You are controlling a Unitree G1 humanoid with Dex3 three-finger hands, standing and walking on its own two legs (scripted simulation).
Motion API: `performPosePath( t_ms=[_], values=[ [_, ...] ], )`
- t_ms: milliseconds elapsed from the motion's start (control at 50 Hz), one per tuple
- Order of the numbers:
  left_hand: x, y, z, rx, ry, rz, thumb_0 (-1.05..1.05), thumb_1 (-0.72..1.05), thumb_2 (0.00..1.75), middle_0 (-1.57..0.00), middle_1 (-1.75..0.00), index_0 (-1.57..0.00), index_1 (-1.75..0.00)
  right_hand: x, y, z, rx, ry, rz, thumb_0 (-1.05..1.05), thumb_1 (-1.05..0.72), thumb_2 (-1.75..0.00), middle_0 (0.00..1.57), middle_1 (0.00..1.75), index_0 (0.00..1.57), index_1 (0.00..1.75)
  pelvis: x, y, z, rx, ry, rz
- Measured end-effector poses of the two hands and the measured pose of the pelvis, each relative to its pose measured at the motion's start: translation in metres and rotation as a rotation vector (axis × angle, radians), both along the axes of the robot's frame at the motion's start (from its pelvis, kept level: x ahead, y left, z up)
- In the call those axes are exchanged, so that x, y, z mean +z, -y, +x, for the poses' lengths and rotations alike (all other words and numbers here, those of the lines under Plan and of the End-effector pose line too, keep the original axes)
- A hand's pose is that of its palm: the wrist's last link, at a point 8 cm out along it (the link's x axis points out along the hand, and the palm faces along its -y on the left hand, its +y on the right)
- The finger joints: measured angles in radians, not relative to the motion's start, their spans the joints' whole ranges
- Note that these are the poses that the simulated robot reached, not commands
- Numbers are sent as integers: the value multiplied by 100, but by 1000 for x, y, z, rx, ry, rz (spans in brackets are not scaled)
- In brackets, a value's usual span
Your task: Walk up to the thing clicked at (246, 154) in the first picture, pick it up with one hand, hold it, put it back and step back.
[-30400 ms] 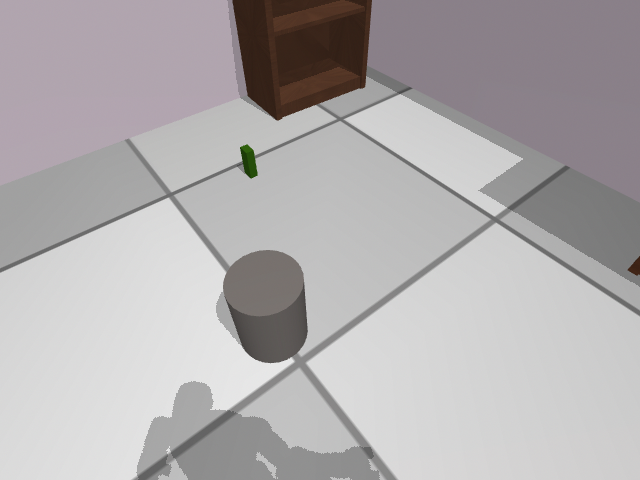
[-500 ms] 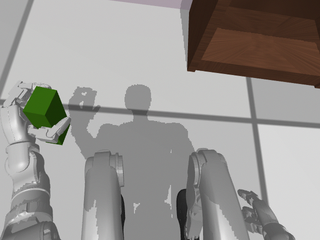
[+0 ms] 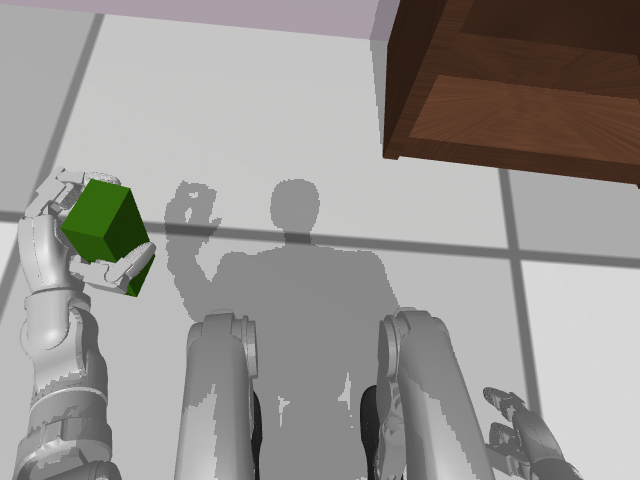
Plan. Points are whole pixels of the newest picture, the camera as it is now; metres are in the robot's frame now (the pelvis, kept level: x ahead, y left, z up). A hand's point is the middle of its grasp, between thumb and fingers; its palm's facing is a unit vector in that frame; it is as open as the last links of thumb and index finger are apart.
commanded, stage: lift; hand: left
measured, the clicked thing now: (116, 244) +0.39 +0.26 -0.03
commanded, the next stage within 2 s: hold in 1.80 s
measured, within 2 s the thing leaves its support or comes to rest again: neither
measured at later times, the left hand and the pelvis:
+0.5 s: hand (39, 157) +0.39 +0.24 +0.16, palm faces +0.25 -0.97 -0.02, open 10.1 cm; pelvis +0.02 +0.00 +0.13, yaw +2 degrees
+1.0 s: hand out of the picture +0.39 +0.22 +0.29, palm faces +0.24 -0.97 -0.02, open 10.1 cm; pelvis +0.05 +0.01 +0.26, yaw +4 degrees
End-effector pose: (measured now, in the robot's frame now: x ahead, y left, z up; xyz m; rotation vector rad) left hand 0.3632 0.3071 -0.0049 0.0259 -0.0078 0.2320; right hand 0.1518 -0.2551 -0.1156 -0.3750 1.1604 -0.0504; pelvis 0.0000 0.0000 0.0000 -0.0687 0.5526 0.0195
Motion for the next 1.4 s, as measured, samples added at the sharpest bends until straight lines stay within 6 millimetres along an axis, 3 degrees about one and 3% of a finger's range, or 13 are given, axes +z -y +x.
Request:
performPosePath(
  t_ms=[340,600,740,940,1120,1400],
  values=[
    [107,14,-8,12,5,-3,6,-43,119,-85,-120,-68,-111,85,-11,39,-26,122,31,0,-92,-90,20,30,20,29,82,-1,12,17,6,4],
    [212,29,-9,29,-14,-7,5,-43,119,-84,-120,-68,-111,179,-25,56,-49,196,57,0,-92,-90,20,30,20,29,169,-3,33,39,88,12],
    [254,33,-5,23,-22,-13,5,-43,119,-85,-120,-69,-111,227,-27,56,-56,225,55,0,-92,-90,20,30,20,29,209,-6,42,48,151,16],
    [287,37,-9,12,-36,-19,5,-44,119,-85,-119,-69,-110,267,-28,50,-47,216,56,0,-92,-90,20,30,20,29,247,-8,50,54,220,27],
    [317,42,-8,7,-16,-19,5,-44,119,-86,-118,-70,-109,288,-33,49,-37,207,72,1,-92,-90,20,30,20,29,272,-8,55,59,270,34],
    [345,51,-2,0,-12,-25,5,-44,119,-86,-118,-70,-109,313,-36,55,-33,211,82,1,-92,-90,20,30,20,29,297,-7,64,59,326,45]
  ],
)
